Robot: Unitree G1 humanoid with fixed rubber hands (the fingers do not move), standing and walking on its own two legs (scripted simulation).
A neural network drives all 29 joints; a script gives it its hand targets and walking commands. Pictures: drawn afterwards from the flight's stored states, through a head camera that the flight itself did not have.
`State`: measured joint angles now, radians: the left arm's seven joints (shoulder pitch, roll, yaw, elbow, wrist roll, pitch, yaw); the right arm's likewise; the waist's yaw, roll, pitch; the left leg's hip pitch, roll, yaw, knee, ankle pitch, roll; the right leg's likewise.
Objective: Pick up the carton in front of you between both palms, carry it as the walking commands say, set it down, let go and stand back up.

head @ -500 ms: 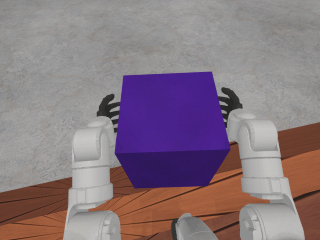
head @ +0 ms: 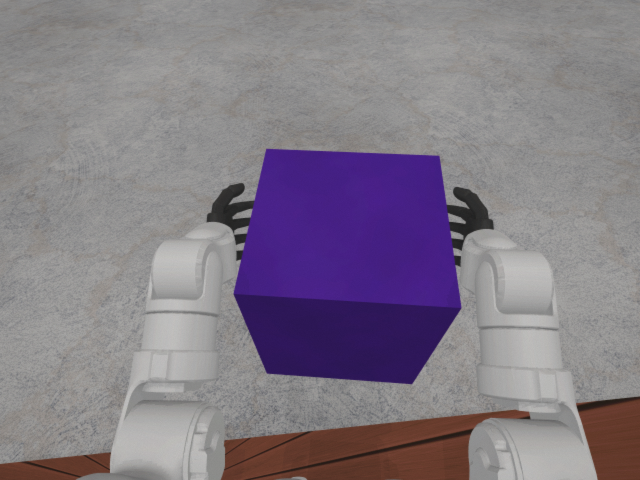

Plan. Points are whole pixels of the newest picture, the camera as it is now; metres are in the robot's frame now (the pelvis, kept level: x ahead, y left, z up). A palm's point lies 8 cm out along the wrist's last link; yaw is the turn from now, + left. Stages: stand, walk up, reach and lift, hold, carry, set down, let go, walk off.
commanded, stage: carry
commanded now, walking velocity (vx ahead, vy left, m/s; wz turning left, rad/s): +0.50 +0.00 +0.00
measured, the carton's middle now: (344, 275) +0.36 +0.00 +0.05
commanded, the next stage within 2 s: none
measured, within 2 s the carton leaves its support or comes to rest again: neither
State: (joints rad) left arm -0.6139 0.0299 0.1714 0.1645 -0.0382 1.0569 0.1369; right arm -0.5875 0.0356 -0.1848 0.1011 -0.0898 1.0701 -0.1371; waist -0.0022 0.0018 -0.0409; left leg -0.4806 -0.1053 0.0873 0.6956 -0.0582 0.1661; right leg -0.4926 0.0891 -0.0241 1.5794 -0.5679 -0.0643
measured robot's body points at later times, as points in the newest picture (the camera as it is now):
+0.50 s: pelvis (367, 335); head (386, 74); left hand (276, 174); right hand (413, 158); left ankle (310, 425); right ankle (371, 452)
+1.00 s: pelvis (347, 213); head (348, 10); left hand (311, 115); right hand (411, 117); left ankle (327, 357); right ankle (380, 310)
